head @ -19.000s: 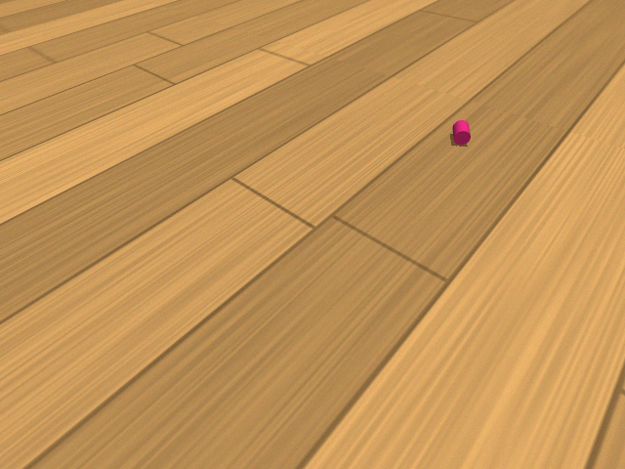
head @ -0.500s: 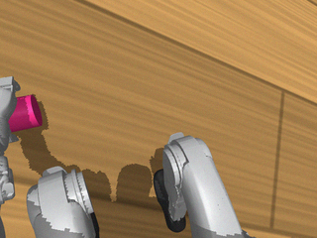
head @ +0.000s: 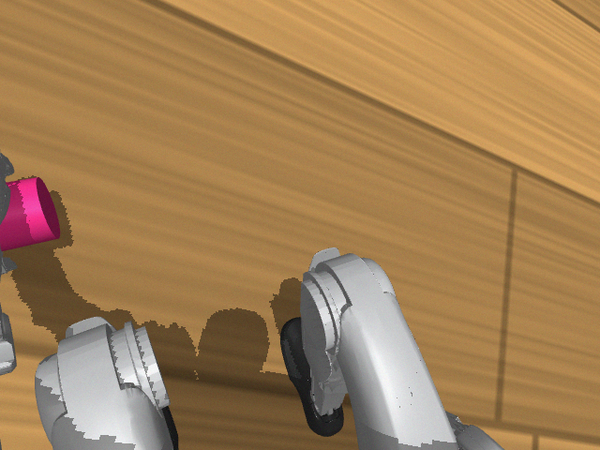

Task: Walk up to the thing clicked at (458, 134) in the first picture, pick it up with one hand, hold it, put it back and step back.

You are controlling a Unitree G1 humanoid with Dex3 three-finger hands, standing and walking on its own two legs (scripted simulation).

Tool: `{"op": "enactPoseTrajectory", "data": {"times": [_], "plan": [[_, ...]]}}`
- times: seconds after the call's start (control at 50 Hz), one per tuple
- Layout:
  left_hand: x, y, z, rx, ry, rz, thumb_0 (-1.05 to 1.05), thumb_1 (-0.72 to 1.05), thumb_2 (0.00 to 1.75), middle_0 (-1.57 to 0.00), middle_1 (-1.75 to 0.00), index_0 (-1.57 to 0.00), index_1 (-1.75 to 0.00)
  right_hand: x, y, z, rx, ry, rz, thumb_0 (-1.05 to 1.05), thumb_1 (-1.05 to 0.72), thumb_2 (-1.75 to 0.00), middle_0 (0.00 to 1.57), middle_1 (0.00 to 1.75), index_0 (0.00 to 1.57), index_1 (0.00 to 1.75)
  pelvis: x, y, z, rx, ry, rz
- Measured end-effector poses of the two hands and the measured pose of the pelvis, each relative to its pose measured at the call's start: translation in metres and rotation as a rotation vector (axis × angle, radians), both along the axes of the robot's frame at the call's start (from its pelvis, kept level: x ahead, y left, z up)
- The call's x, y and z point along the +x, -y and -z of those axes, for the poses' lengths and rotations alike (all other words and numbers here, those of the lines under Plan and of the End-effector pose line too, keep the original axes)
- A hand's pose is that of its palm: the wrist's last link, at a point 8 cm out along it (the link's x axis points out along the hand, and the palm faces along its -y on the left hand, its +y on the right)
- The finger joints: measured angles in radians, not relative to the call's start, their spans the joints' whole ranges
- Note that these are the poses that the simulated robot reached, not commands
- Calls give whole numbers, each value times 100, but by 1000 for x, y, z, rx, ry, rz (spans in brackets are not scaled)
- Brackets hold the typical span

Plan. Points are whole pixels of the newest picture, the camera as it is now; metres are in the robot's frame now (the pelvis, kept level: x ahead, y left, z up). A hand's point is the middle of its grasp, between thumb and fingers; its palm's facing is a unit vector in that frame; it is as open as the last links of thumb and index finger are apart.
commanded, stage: close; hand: left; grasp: from above
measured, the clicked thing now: out of the picture +0.46 +0.30 -0.26
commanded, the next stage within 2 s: settle in 1.44 s
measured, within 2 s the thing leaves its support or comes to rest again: leaves its support in 1.88 s
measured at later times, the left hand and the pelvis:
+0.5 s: hand out of the picture +0.45 +0.30 -0.24, palm faces -0.46 -0.12 -0.88, open 11.7 cm; pelvis +0.00 +0.00 +0.00, yaw -1 degrees
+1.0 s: hand out of the picture +0.44 +0.30 -0.24, palm faces -0.46 -0.12 -0.88, open 11.4 cm; pelvis +0.00 +0.00 +0.00, yaw -1 degrees
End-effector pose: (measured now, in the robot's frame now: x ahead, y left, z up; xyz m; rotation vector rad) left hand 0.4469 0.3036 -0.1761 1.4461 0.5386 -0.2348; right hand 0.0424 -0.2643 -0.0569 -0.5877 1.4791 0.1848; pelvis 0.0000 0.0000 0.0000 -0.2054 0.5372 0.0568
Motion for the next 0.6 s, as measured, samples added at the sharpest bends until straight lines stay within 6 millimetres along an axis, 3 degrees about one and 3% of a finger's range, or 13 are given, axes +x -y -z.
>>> {"op": "enactPoseTrajectory", "data": {"times": [0.28,0.6], "plan": [[5,4,7,0,8,23,0,-26,93,-22,-101,-25,-99,-16,-4,-5,7,-36,-7,0,-90,-89,20,30,20,30,-1,-1,2,-9,13,9],[7,5,7,9,13,6,1,-16,77,-34,-88,-38,-86,-12,-3,-6,22,-24,-30,0,-90,-90,20,30,20,30,-2,0,1,-13,18,14]]}}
